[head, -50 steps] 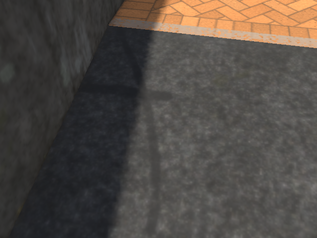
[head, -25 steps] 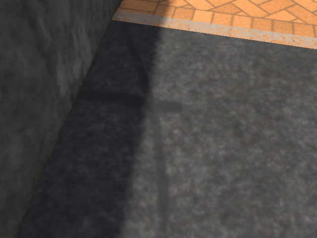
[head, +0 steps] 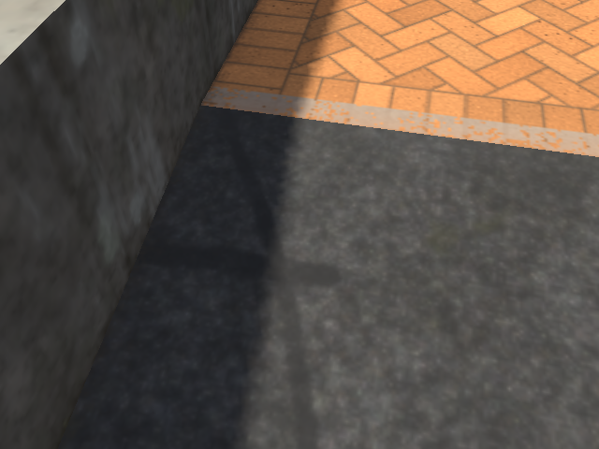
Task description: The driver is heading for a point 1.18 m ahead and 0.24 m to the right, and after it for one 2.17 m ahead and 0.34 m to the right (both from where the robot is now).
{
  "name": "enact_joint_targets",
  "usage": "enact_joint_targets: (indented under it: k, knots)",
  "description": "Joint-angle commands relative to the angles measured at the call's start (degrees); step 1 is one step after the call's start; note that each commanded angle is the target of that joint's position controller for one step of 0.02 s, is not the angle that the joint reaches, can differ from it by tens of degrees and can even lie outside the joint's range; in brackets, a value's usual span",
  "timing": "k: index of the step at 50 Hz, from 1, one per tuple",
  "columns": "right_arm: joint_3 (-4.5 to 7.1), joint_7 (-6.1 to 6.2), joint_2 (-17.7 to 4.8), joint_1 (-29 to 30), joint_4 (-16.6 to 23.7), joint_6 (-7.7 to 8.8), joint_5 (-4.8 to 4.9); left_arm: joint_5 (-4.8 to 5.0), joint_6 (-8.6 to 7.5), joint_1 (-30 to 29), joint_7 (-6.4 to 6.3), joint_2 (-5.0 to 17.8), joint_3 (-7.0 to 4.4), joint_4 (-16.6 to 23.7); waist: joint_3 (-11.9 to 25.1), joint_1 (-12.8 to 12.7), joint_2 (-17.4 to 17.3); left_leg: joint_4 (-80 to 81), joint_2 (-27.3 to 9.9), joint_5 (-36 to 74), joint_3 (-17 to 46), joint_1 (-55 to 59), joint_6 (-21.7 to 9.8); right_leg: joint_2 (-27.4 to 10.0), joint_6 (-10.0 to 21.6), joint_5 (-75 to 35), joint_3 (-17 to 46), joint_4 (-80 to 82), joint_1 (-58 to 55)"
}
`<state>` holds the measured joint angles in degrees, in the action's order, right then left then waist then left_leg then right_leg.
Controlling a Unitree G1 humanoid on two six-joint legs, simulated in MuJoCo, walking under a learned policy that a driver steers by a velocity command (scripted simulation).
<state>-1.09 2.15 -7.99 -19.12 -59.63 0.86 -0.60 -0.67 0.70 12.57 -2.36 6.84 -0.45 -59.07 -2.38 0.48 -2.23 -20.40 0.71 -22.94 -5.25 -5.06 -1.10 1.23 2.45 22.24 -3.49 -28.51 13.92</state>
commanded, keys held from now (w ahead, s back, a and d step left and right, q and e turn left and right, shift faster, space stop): no key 0.54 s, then w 0.46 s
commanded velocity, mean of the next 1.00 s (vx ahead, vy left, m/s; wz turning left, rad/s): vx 0.13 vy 0.00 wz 0.00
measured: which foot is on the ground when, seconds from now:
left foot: down 0.00-1.00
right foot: down 0.00-0.58, up 0.60-1.00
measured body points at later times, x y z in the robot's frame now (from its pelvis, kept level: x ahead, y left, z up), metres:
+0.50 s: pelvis +0.01 +0.01 +0.00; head +0.01 +0.03 +0.45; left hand +0.02 +0.22 -0.17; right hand -0.02 -0.19 -0.15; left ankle -0.03 +0.07 -0.75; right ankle +0.03 -0.12 -0.73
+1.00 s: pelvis +0.12 -0.03 -0.01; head +0.13 -0.03 +0.44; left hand +0.28 +0.19 -0.13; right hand -0.03 -0.24 -0.14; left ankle -0.03 +0.07 -0.75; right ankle +0.23 -0.14 -0.63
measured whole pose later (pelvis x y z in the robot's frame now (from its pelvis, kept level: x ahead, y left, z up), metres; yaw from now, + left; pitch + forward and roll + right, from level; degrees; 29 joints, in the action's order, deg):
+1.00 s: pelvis +0.12 -0.03 -0.01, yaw +1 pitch +2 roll -1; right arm 0.3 2.0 -8.4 -34.4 -65.1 4.5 -2.1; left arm -2.1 0.7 3.8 2.5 10.3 -1.5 -50.3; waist 1.1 2.7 -0.4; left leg -4.8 0.9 -25.1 -1.8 9.1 -0.7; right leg -5.3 2.9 20.1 -5.7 -71.1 48.0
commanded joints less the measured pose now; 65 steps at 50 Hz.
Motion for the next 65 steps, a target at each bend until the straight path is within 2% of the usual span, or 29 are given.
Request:
enact_joint_targets:
  k: [1,8,27,28,29,30,31,32,33,35,37,39,41,44,48,50,51,52,53,54,55,56,57,58,59,60,61,62,65]
  knots:
    - [0.63,0.35,-3.62,-5.51,0.06,-0.24,-0.13,0.12,-0.80,2.39,-0.41,4.77,-0.99,-0.08,-0.08,-0.09,2.24,3.47,-7.07,14.51,6.27,-0.40,-1.18,-5.39,1.70,-14.49,7.00,5.25,-3.21]
    - [0.33,0.88,-3.42,-5.10,-0.62,-0.33,-0.01,0.10,-0.43,2.41,-0.39,4.64,-0.98,-2.49,-0.21,-0.39,0.07,3.92,-7.89,17.85,6.69,0.64,-1.04,-5.05,1.53,-13.68,6.11,5.18,-3.84]
    - [-0.26,1.02,-2.47,-8.35,-1.69,0.17,0.04,0.36,0.56,1.47,0.09,4.30,0.05,-6.00,-2.22,-0.53,-0.66,8.59,-9.07,12.22,10.60,-1.36,0.35,-5.07,0.19,-10.32,4.64,5.04,-2.56]
    - [-0.11,1.03,-2.68,-9.44,-1.88,0.10,0.06,0.36,0.62,1.37,0.12,4.30,0.06,-6.02,-1.24,-0.03,-1.11,10.02,-8.97,4.54,11.52,-0.65,-0.09,-4.24,0.26,-7.36,3.80,3.96,-2.21]
    - [0.55,1.02,-4.22,-10.57,-1.99,-0.19,0.16,0.16,0.71,0.64,0.22,4.94,-0.23,-5.56,-1.92,0.77,-2.81,11.87,-9.59,-6.57,14.08,-0.06,-1.58,-2.44,0.39,-1.91,1.72,0.52,0.71]
    - [1.49,0.97,-6.51,-11.95,-2.18,-0.62,-0.02,-0.38,0.81,-0.51,0.55,5.69,-0.58,-4.59,-3.95,1.66,-5.60,14.17,-12.02,-17.94,18.54,1.00,-4.04,-0.70,0.43,3.66,-0.69,-3.75,6.80]
    - [2.17,0.80,-7.64,-13.42,-2.43,-1.02,-0.31,-1.12,0.85,-2.06,1.02,6.13,-0.78,-3.17,-6.66,2.41,-7.11,16.44,-15.76,-26.23,23.17,1.69,-6.64,-0.44,0.73,7.08,-2.28,-8.15,13.41]
    - [2.44,0.63,-7.27,-15.47,-2.98,-1.07,-0.50,-1.66,0.76,-4.51,1.57,6.44,-0.96,-1.44,-9.07,3.53,-7.16,18.53,-19.02,-28.76,26.77,1.73,-8.75,-1.86,0.95,8.69,-2.09,-14.16,18.55]
    - [2.45,0.50,-6.43,-16.40,-3.38,-0.86,-0.92,-1.63,0.53,-6.27,2.08,6.54,-1.22,0.03,-10.27,3.35,-5.50,19.37,-20.32,-26.65,28.00,3.36,-9.82,-2.87,0.94,9.27,-1.15,-19.96,23.54]
    - [2.81,0.28,-6.53,-15.81,-3.33,-0.11,-1.00,-1.44,-0.16,-5.59,2.91,6.31,-1.71,0.93,-7.98,1.76,-2.21,18.56,-18.96,-19.33,25.12,7.70,-9.93,-3.56,0.87,7.22,-0.26,-29.00,28.45]
    - [2.98,0.00,-6.57,-15.55,-3.51,0.68,-0.88,-1.37,-0.61,-4.75,3.58,6.40,-2.27,1.49,-5.68,0.83,-1.65,17.77,-16.75,-14.88,21.63,9.00,-9.86,-3.52,0.64,3.70,-0.60,-35.92,30.49]
    - [2.82,-0.25,-5.98,-16.40,-4.18,1.44,-1.00,-1.44,-0.62,-6.02,4.05,6.02,-2.52,3.08,-5.76,0.68,-2.26,17.36,-15.98,-13.27,20.21,8.35,-10.87,-3.90,0.25,0.27,-0.82,-41.68,34.29]
    - [2.53,-0.34,-5.30,-17.99,-4.91,2.34,-1.32,-1.62,-0.75,-8.20,4.33,5.59,-2.45,5.07,-6.83,0.97,-2.00,16.93,-16.25,-9.99,19.51,9.04,-12.42,-4.79,-0.35,-2.16,-0.63,-46.00,39.95]
    - [2.36,-0.13,-5.71,-19.22,-5.10,3.56,-1.68,-1.92,-0.95,-11.82,4.62,5.66,-2.19,8.54,-7.19,1.24,-1.20,16.62,-17.08,-4.73,18.42,11.18,-13.77,-6.47,-0.84,-3.23,0.05,-50.70,47.50]
    - [2.23,0.16,-6.42,-17.68,-4.20,4.34,-1.61,-1.47,-1.07,-18.58,4.95,5.83,-1.14,14.68,-8.65,1.74,-1.62,19.54,-15.88,5.70,12.86,9.05,-12.57,-7.66,-0.09,-2.18,-1.93,-44.07,46.45]
    - [2.28,0.03,-6.99,-17.74,-4.34,4.13,-1.27,-1.04,-0.99,-19.97,4.95,4.56,-0.26,16.84,-8.63,2.01,-3.38,20.51,-15.32,17.83,9.10,7.03,-11.85,-6.35,2.01,-0.49,-4.96,-36.17,38.20]
    - [2.35,-0.19,-7.81,-16.94,-4.40,3.93,-1.04,-0.93,-0.96,-18.33,4.68,4.10,-0.05,17.20,-7.78,0.83,-4.85,18.83,-15.08,28.14,6.54,5.84,-11.25,-4.78,3.86,2.37,-7.25,-32.62,32.00]
    - [2.43,-0.42,-8.75,-15.96,-4.45,3.81,-0.66,-0.85,-0.92,-14.78,4.09,4.26,-0.22,16.78,-5.50,-1.22,-6.31,13.74,-14.57,45.39,3.55,4.51,-10.54,-1.92,5.98,6.76,-9.94,-30.12,23.58]
    - [2.70,-0.64,-9.99,-16.64,-4.80,3.65,-0.52,-0.32,-1.09,-9.21,3.34,5.43,-1.00,15.64,-1.34,-3.70,-7.53,4.56,-15.34,63.59,2.38,4.66,-10.10,1.47,7.30,9.41,-11.19,-29.08,15.11]
    - [3.08,-1.13,-11.68,-15.20,-4.66,3.42,-0.33,0.85,-1.64,1.98,2.67,6.58,-2.06,12.59,4.43,-9.30,-7.70,-8.05,-15.59,71.95,1.27,2.91,-8.41,3.84,8.22,5.57,-9.68,-23.96,2.33]
    - [3.51,-1.93,-12.94,-12.17,-3.39,3.73,0.03,1.00,-2.03,12.13,2.12,10.23,-3.73,9.61,10.00,-14.11,-6.73,-22.45,-13.36,61.51,0.82,-4.99,-6.05,1.40,8.81,5.39,-2.45,-17.74,-12.34]
    - [2.57,-3.37,-7.19,-12.23,0.33,4.18,1.13,-0.50,-2.41,18.81,1.76,18.54,-5.78,8.17,17.18,-13.08,7.66,-44.64,-5.45,23.22,2.34,-19.80,-3.26,-16.40,11.97,29.74,28.58,-1.77,-25.17]
    - [3.36,-4.59,-6.04,-8.76,2.69,5.03,0.22,1.15,-2.09,19.42,1.66,21.96,-6.54,6.04,18.53,-10.82,15.82,-58.03,3.55,-1.87,11.59,-28.98,-3.00,-22.55,12.02,37.14,60.79,22.43,-23.61]
    - [3.63,-4.84,-5.63,-5.14,5.04,5.15,-0.25,-0.03,-2.80,9.68,1.73,19.88,-5.64,6.99,6.82,-4.13,9.46,-64.82,0.50,4.00,14.81,-36.76,-4.02,-22.98,10.71,37.27,57.43,23.27,-15.27]
    - [3.74,-4.52,-5.59,-2.69,5.74,4.98,-0.88,-0.65,-3.61,4.32,1.97,14.27,-4.55,7.45,0.50,-1.69,1.97,-68.23,-2.89,9.35,10.40,-37.72,-4.49,-21.77,9.99,26.39,45.58,18.67,-6.92]
    - [3.70,-4.02,-4.39,-1.53,6.31,4.79,-0.99,-0.84,-4.55,2.65,2.44,9.82,-3.44,6.54,-1.09,0.11,-0.68,-67.07,-5.04,12.32,8.64,-35.32,-4.96,-18.82,8.47,12.96,33.11,16.69,-0.62]
    - [3.60,-3.62,-3.51,-2.32,6.72,4.18,-1.34,-0.31,-5.44,2.79,2.87,5.47,-2.14,5.09,-0.83,2.55,-0.23,-63.57,-6.84,14.22,9.52,-31.25,-5.25,-14.55,6.39,0.52,21.80,15.25,3.47]
    - [3.46,-3.73,-2.58,-5.24,6.20,2.96,-1.06,-0.46,-5.87,2.88,2.99,4.60,-1.85,4.42,1.20,4.22,3.74,-62.51,-6.57,14.08,8.53,-28.99,-4.86,-13.67,6.13,0.09,16.84,16.09,4.85]
    - [3.47,-4.01,-2.89,-0.99,7.90,1.03,-0.75,-0.72,-7.16,7.58,2.75,5.03,-1.74,2.11,-0.93,3.68,5.57,-63.50,-5.90,15.70,6.20,-35.72,-4.74,-10.27,5.98,-8.40,9.05,17.96,3.00]
Keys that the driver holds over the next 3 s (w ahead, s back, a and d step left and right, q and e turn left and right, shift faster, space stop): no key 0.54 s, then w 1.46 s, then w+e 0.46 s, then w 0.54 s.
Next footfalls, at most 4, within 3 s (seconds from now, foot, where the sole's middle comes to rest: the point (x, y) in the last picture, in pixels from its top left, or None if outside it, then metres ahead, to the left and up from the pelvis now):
1.10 right None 0.35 -0.15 -0.72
1.66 left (340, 353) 0.69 -0.06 -0.66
2.18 right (378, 227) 1.01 -0.17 -0.61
2.70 left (356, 126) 1.35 -0.14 -0.55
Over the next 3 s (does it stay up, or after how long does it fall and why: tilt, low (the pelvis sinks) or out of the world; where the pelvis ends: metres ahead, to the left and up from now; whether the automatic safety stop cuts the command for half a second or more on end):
stays up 1.32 -0.20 0.22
